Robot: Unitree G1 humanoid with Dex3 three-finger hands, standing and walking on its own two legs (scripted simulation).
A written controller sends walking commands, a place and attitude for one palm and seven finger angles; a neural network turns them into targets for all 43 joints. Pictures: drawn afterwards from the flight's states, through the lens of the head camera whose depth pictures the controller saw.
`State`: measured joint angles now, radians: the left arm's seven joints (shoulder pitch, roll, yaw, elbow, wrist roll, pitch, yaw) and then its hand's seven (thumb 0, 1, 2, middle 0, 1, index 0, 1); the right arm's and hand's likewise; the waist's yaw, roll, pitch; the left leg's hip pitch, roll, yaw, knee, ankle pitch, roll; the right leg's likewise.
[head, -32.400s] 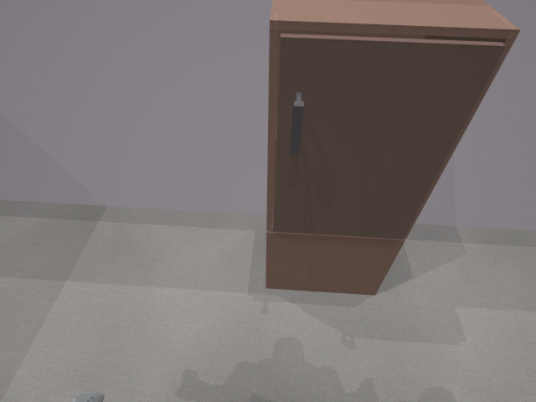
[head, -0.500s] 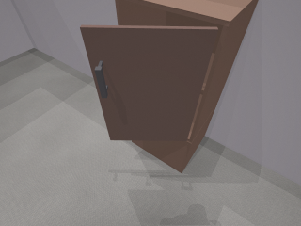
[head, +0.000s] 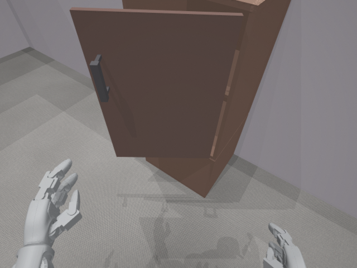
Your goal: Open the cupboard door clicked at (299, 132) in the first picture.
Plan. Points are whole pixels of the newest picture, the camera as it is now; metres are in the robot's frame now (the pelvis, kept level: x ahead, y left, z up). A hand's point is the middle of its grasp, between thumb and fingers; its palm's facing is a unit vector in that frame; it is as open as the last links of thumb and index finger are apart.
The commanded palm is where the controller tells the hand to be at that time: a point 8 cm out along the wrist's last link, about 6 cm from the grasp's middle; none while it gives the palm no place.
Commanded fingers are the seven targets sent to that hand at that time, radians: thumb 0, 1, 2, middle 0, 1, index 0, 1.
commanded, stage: raise the hand with hooked fingers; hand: left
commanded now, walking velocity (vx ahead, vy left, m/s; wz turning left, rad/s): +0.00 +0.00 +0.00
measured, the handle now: (101, 78) +0.58 +0.24 +0.11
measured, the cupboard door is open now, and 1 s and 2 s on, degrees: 35 35 35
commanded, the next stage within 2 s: move the hooked fingers beside the handle in 1.84 s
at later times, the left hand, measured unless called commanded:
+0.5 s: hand (63, 213) +0.22 +0.24 +0.04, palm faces +0.04 -1.00 -0.05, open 10.6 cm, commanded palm +0.19 +0.29 +0.05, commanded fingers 0.00 -0.01 0.51 -0.27 -0.88 -0.27 -0.88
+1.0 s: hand (37, 186) +0.26 +0.29 +0.09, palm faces +0.06 -1.00 -0.03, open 13.4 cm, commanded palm +0.23 +0.33 +0.10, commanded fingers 0.00 -0.50 0.30 -0.30 -1.20 -0.30 -1.20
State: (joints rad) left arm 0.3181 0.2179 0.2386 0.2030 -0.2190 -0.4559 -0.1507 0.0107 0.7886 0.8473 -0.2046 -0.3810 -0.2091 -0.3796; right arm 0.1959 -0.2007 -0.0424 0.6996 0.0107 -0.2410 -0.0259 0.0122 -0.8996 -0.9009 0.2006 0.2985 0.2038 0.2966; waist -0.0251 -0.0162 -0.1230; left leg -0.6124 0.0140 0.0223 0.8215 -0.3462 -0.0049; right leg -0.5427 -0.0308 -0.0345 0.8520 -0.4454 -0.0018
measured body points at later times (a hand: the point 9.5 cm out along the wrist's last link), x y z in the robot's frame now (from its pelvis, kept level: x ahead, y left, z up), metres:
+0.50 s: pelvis -0.01 -0.02 -0.02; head +0.03 -0.02 +0.42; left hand +0.22 +0.30 +0.05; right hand +0.14 -0.26 -0.11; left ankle +0.04 +0.12 -0.70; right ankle -0.01 -0.12 -0.70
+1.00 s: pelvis +0.00 +0.02 +0.00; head +0.01 +0.04 +0.45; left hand +0.25 +0.34 +0.09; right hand +0.18 -0.21 -0.05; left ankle +0.04 +0.12 -0.70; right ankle -0.01 -0.12 -0.70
